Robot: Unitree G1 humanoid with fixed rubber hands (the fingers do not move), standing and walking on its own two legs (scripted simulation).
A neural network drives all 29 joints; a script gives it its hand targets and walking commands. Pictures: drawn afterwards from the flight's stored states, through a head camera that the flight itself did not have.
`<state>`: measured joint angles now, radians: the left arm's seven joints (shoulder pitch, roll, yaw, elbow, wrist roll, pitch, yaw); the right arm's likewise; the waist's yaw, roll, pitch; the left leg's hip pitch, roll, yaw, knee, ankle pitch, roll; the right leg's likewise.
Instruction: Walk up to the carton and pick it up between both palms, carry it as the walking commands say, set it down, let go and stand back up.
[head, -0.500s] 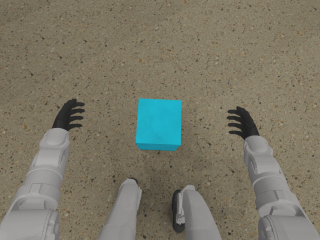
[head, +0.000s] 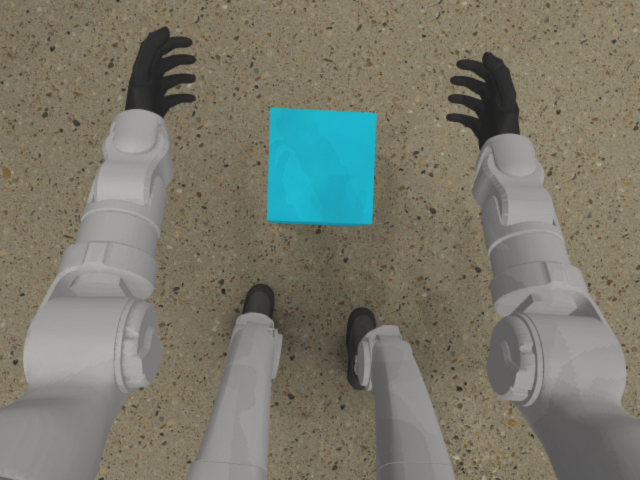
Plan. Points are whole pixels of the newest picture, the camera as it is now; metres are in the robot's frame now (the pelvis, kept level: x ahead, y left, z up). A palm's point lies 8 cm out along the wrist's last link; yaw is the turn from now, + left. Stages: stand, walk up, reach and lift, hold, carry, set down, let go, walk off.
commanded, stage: reach and lift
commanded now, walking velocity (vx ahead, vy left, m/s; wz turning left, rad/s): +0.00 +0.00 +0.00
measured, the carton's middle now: (318, 176) +0.49 +0.00 -0.55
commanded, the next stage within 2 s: none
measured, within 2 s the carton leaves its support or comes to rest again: neither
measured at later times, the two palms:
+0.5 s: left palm (200, 133) +0.49 +0.18 -0.23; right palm (460, 156) +0.48 -0.18 -0.22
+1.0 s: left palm (227, 161) +0.48 +0.17 -0.38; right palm (425, 174) +0.48 -0.18 -0.37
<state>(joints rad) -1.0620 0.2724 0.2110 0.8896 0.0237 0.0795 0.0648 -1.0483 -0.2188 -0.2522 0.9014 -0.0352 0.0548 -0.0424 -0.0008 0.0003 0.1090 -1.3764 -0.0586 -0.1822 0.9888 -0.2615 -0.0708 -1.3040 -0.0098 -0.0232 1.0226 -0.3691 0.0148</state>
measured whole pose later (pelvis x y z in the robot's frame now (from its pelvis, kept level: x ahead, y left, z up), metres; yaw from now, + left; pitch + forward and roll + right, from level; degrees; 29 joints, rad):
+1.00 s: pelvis -0.04 -0.01 -0.21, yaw -6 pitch +44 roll -4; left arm -1.25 0.27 0.32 1.03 0.05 0.05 0.08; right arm -1.30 -0.21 -0.23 1.01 -0.02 0.10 -0.11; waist 0.05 0.01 0.15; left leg -2.10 -0.06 -0.18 1.84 -0.51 -0.10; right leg -2.04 0.07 -0.02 1.86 -0.59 0.02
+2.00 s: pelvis -0.06 +0.00 -0.29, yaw -7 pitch +33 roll -3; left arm -1.53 0.35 0.29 1.17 -0.07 0.02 0.08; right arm -1.54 -0.26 -0.10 1.08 0.11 0.11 -0.11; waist 0.07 0.01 0.52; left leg -2.18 -0.06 -0.17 2.13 -0.52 -0.12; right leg -2.13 0.10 0.00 2.15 -0.60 0.05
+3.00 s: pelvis -0.06 +0.00 -0.30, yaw -7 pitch +33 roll -3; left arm -1.47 0.31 0.30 0.97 -0.04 0.19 0.07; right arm -1.50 -0.19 -0.22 0.96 0.02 0.21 -0.15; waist 0.07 0.01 0.45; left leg -2.21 -0.06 -0.17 2.16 -0.52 -0.12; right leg -2.16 0.10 0.00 2.18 -0.61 0.05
